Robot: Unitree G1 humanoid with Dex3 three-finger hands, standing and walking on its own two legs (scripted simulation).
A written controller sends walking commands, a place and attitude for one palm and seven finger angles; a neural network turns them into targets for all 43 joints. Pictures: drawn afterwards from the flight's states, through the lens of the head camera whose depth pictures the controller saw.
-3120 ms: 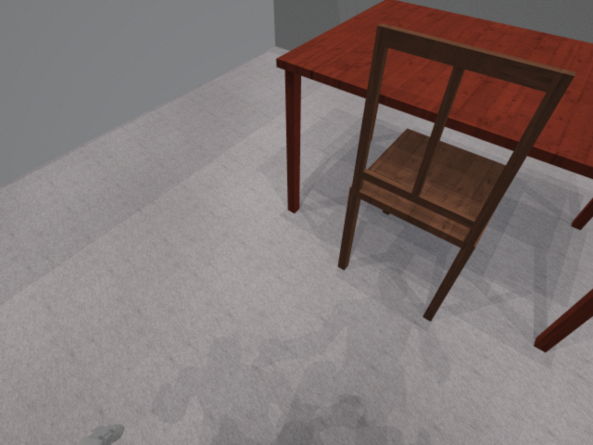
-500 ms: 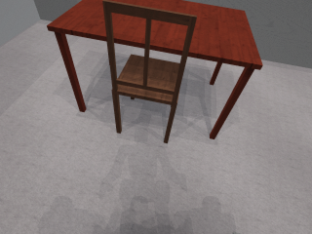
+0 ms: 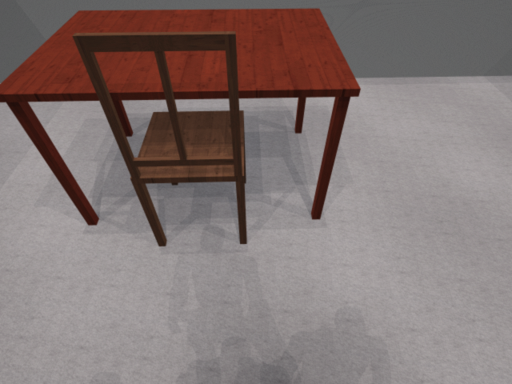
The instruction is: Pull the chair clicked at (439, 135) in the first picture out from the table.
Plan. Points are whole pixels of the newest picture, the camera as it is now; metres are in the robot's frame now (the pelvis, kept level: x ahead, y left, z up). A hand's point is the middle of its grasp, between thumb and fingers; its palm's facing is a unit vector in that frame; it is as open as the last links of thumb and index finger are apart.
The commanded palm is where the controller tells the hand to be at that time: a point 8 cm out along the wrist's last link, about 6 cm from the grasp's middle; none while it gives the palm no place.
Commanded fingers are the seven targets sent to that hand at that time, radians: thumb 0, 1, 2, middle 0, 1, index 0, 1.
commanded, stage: take the last steps up to it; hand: left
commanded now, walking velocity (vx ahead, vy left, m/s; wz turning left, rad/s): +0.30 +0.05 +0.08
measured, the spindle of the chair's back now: (173, 111) +0.86 +0.25 -0.05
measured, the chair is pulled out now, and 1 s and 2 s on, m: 0.00 0.00 0.00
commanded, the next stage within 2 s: come to a stop and stand still in 0.86 s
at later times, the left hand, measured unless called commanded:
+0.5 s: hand out of the picture +0.12 +0.25 -0.19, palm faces +0.09 -0.99 -0.14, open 7.4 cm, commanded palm none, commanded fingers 0.00 0.90 0.90 -0.20 -0.30 -0.20 -0.30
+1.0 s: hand (166, 246) +0.47 +0.22 -0.17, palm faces -0.01 -0.98 -0.18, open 7.4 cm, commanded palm none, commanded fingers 0.00 0.90 0.90 -0.20 -0.30 -0.20 -0.30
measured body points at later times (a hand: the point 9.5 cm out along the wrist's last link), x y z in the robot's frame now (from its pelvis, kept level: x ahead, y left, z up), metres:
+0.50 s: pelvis +0.18 +0.08 -0.01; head +0.20 +0.11 +0.44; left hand +0.11 +0.30 -0.18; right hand +0.27 -0.15 -0.14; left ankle +0.24 +0.16 -0.73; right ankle +0.08 -0.07 -0.63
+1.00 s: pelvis +0.39 +0.05 -0.01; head +0.42 +0.04 +0.44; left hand +0.47 +0.27 -0.16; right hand +0.30 -0.15 -0.17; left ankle +0.25 +0.16 -0.69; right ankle +0.45 -0.05 -0.73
